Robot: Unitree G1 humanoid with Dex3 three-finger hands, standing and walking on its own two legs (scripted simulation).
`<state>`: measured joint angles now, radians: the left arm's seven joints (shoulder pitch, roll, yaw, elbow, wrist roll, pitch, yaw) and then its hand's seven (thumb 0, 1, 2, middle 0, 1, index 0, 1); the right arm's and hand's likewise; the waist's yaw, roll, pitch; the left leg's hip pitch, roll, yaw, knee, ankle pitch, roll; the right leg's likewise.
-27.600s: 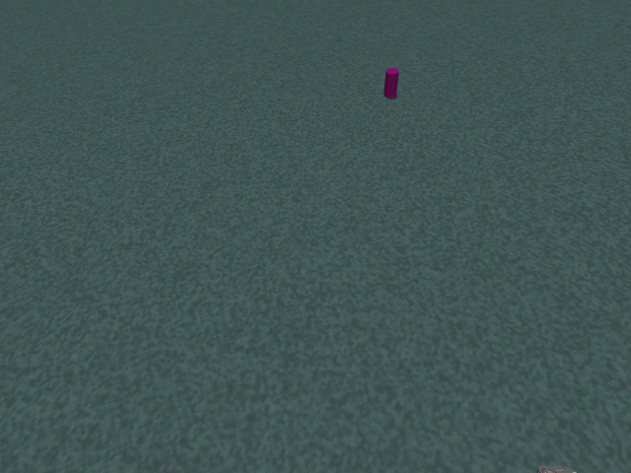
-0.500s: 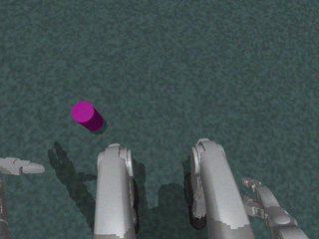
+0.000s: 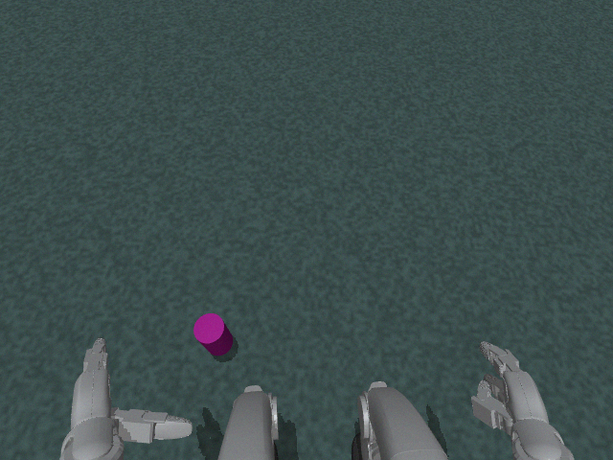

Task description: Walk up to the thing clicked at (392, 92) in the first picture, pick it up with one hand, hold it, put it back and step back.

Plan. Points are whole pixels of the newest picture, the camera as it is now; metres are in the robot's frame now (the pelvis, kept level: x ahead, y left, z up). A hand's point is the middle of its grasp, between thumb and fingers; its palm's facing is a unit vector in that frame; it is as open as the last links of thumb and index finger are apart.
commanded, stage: home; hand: left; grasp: from the side
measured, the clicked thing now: (214, 335) +0.41 +0.25 -0.57
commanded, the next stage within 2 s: stand in 2.00 s
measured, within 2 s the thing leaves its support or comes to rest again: neither
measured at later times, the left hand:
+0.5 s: hand (148, 428) +0.17 +0.19 +0.01, palm faces +0.14 -0.94 -0.31, open 17.3 cm
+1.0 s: hand (158, 427) +0.18 +0.18 +0.01, palm faces +0.13 -0.95 -0.30, open 17.5 cm
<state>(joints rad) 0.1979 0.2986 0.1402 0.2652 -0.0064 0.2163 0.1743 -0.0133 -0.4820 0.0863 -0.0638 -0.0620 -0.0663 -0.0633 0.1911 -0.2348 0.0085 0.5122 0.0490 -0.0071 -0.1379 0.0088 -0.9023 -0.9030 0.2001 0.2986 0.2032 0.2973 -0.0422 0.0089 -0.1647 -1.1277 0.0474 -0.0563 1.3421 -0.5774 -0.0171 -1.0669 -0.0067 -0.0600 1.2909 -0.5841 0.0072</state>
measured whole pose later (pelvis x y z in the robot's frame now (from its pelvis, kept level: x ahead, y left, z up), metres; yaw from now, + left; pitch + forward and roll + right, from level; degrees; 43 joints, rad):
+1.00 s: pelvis +0.02 -0.01 +0.07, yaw +1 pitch +7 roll -2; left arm 0.47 0.20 -0.01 0.01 -0.01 0.27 0.15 -0.01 -0.55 0.05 -0.05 -0.05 -0.06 -0.05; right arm 0.28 -0.21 0.02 0.51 0.01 -0.12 -0.18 0.01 -0.90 -0.90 0.20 0.30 0.20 0.30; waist -0.02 0.04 -0.10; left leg -0.64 0.04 -0.03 0.96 -0.46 -0.02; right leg -0.58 -0.01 -0.05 0.92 -0.47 0.01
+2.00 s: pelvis +0.02 +0.00 +0.07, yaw +1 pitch +8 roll -2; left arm 0.46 0.19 0.00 0.02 0.00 0.26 0.14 -0.01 -0.52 0.06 -0.06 -0.06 -0.06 -0.06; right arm 0.27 -0.20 0.02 0.52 0.01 -0.13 -0.17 0.01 -0.90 -0.90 0.20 0.30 0.20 0.30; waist -0.02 0.03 -0.10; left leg -0.62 0.04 -0.03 0.95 -0.47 -0.02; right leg -0.56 -0.01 -0.05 0.91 -0.47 0.01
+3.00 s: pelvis +0.01 +0.01 +0.12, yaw +1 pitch -3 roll +0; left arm 0.20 0.32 0.01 0.99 0.03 0.00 0.02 0.00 0.90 0.90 -0.20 -0.30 -0.21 -0.30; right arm 0.19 -0.29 -0.02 1.04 -0.03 -0.01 0.00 0.01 -0.91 -0.90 0.20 0.30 0.20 0.30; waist 0.01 0.00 0.05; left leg -0.21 0.00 0.00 0.50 -0.24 0.01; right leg -0.18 -0.05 -0.03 0.51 -0.27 0.03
